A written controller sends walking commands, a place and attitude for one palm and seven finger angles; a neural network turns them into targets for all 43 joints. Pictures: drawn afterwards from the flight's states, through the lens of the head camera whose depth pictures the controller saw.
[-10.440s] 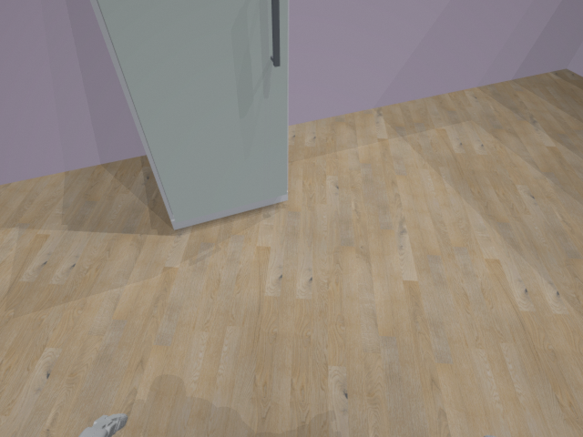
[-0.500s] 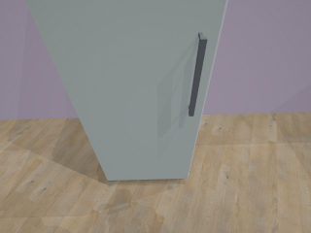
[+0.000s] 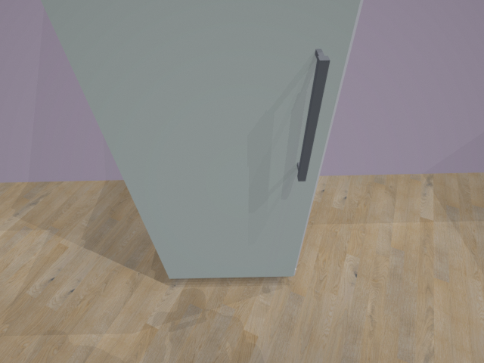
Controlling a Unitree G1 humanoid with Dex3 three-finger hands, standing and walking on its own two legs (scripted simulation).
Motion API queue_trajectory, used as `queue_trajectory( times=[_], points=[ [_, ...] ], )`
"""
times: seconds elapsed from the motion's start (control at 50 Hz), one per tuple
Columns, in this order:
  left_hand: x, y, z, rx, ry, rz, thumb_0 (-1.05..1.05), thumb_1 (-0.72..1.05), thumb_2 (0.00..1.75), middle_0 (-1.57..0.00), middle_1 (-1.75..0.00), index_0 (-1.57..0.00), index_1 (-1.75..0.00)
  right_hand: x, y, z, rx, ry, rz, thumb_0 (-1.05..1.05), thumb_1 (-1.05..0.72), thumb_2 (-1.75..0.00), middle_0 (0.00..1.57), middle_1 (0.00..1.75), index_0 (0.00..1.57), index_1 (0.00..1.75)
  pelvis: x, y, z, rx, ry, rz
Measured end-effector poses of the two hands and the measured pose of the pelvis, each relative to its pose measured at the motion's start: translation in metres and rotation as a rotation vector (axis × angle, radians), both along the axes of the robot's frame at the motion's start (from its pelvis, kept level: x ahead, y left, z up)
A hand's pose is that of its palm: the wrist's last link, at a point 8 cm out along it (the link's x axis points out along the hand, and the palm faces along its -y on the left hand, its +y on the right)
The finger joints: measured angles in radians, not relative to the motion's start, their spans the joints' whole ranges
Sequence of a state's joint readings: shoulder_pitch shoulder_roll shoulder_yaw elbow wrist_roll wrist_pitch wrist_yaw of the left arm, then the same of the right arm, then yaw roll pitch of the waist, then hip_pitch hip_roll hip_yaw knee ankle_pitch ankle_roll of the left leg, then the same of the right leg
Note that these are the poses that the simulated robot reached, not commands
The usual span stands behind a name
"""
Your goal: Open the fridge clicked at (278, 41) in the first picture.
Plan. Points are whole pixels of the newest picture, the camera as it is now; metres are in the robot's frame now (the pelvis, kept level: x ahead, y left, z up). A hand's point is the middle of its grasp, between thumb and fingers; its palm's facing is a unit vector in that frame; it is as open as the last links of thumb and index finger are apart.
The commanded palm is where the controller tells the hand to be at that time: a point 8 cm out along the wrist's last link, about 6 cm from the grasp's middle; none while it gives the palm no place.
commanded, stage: look again from close up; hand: right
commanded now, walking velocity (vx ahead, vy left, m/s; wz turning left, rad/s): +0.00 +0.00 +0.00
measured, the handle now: (309, 124) +0.56 -0.11 +0.11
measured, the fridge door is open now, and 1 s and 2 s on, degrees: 0 0 0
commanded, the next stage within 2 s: none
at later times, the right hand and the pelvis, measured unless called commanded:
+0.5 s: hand out of the picture +0.01 -0.17 -0.18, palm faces +0.00 +0.99 -0.17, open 7.4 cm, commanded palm none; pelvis +0.01 +0.00 +0.00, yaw +0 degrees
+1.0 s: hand out of the picture +0.01 -0.16 -0.18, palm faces +0.00 +0.99 -0.17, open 7.4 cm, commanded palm none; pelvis +0.02 +0.00 +0.00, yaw +1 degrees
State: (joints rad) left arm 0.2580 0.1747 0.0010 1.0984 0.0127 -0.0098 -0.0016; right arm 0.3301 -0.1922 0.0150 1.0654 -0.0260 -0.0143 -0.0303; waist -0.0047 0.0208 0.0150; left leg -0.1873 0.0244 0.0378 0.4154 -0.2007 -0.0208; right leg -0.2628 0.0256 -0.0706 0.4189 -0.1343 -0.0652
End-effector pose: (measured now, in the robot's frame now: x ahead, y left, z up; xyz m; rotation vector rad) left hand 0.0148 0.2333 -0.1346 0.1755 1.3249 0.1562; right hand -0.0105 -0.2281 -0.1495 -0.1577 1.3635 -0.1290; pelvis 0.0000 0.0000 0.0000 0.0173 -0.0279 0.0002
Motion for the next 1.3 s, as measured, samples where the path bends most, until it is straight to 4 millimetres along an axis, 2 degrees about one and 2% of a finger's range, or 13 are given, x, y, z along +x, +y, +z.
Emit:
queue_trajectory(
  times=[0.28, 0.74, 1.3],
  points=[
    [0.004, -0.004, -0.001, -0.011, 0.012, 0.009, 0.0, 0.91, 0.9, -0.2, -0.3, -0.2, -0.29, 0.01, 0.008, 0.0, 0.013, 0.004, 0.002, 0.0, -0.9, -0.9, 0.2, 0.3, 0.2, 0.3, 0.008, 0.002, 0.001, -0.003, 0.002, 0.004],
    [0.006, -0.007, -0.002, -0.015, 0.023, 0.026, 0.0, 0.92, 0.9, -0.2, -0.3, -0.2, -0.29, 0.015, 0.013, 0.0, 0.02, 0.016, -0.001, 0.0, -0.9, -0.9, 0.2, 0.3, 0.2, 0.3, 0.018, 0.002, 0.002, -0.006, -0.005, 0.013],
    [0.0, -0.01, -0.003, -0.027, 0.051, 0.035, 0.0, 0.91, 0.9, -0.2, -0.3, -0.2, -0.29, 0.011, 0.017, 0.001, 0.024, 0.042, -0.011, 0.0, -0.9, -0.9, 0.2, 0.3, 0.2, 0.3, 0.021, 0.003, 0.003, -0.009, -0.001, 0.013]
  ],
)
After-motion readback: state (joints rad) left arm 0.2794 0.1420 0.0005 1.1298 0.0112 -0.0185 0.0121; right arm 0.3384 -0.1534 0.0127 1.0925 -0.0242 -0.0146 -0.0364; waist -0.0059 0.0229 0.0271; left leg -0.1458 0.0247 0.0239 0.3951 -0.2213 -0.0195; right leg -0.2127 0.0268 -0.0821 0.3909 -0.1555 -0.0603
